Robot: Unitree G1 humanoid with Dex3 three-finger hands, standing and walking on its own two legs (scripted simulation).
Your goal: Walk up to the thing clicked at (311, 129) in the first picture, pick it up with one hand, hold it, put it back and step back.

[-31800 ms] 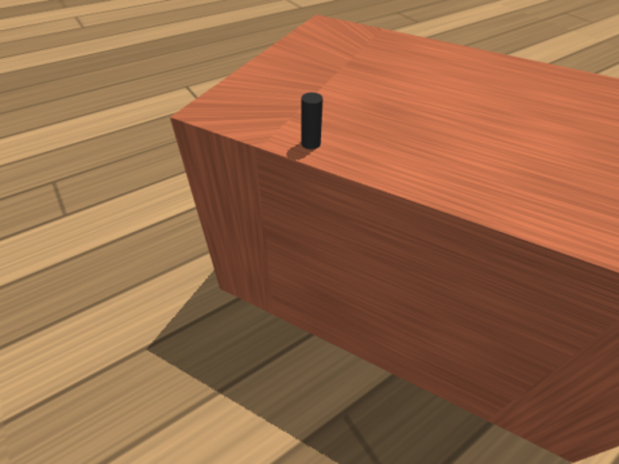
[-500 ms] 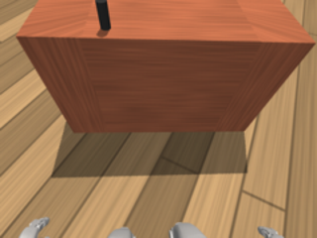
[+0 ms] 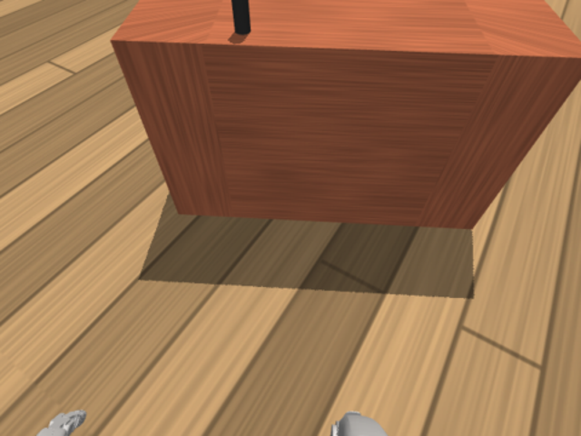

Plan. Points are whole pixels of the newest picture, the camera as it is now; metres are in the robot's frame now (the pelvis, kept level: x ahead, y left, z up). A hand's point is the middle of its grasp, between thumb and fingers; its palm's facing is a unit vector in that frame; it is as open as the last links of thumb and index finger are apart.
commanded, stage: step back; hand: left
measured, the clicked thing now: (240, 9) +1.09 +0.16 +0.06
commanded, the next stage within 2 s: stand in 0.90 s
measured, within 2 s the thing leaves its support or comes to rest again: neither
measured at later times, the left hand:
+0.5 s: hand out of the picture +0.04 +0.28 -0.14, palm faces -0.02 -0.93 -0.37, open 7.4 cm
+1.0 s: hand (113, 411) +0.17 +0.27 -0.13, palm faces -0.07 -0.93 -0.36, open 7.4 cm
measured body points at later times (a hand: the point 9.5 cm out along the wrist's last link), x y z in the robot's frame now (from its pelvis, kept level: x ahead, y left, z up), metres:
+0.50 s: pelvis -0.01 +0.01 +0.01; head +0.00 +0.01 +0.46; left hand +0.04 +0.33 -0.11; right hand +0.06 -0.31 -0.11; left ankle +0.02 +0.14 -0.72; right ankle +0.00 -0.12 -0.71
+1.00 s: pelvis +0.04 +0.02 +0.02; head +0.06 +0.02 +0.47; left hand +0.18 +0.32 -0.10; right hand +0.12 -0.28 -0.11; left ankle +0.02 +0.14 -0.72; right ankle +0.01 -0.11 -0.72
